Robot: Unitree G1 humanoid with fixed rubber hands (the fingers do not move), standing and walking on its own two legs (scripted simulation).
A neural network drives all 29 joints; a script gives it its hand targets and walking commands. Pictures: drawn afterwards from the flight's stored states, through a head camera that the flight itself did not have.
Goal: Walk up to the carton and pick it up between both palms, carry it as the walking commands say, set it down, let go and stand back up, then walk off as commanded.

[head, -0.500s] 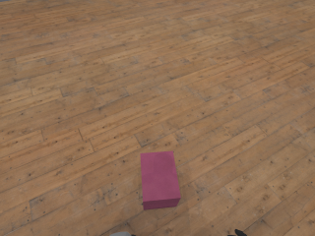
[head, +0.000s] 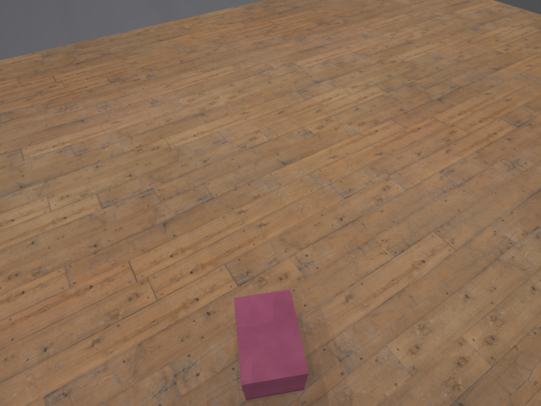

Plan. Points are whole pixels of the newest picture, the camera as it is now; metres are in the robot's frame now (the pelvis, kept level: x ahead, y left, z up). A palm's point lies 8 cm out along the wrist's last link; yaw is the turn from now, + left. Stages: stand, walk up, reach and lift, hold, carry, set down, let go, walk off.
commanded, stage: walk up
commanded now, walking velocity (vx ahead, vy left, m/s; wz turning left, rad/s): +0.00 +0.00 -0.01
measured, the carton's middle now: (268, 343) +0.43 +0.01 -0.68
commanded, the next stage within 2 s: none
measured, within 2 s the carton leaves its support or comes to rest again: neither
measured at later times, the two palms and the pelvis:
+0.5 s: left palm out of the picture +0.01 +0.23 -0.14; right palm out of the picture -0.05 -0.29 -0.14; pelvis -0.02 -0.04 +0.00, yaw +2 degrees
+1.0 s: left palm out of the picture -0.09 +0.11 -0.14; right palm out of the picture -0.01 -0.33 -0.14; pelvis -0.05 -0.11 +0.00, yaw +4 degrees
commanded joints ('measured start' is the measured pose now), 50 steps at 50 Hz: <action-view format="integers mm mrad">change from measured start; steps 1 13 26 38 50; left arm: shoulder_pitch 27 81 71 -38 71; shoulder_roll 63 93 68 181 86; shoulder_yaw -7 6 59 19 1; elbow -3 -6 -94 -101 -18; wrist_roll -7 3 15 23 -15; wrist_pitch -29 -28 50 -35 -27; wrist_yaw -3 -6 -12 -1 -11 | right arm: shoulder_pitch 89 112 -50 15 -2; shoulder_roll -53 -42 -202 -88 -92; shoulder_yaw -3 1 -73 -47 2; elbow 13 41 -99 -42 19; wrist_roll -5 -15 -46 -6 -1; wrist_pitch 13 -2 26 52 -8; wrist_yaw -1 0 -20 32 -1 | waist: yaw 3 11 10 -6 45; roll -150 -60 171 -176 62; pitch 105 71 -48 62 38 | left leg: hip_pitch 90 73 -142 -211 58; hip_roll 50 43 231 -20 57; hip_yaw -86 -63 -244 -146 -168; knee -66 -91 -122 393 -119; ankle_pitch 66 41 180 -147 200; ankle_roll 0 -20 76 8 16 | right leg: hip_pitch -128 -41 -173 -48 57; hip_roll -138 -128 17 -172 -76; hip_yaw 178 172 57 151 129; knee -249 -273 363 -187 -113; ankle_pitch -31 -142 -193 146 123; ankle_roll -9 -17 73 -47 1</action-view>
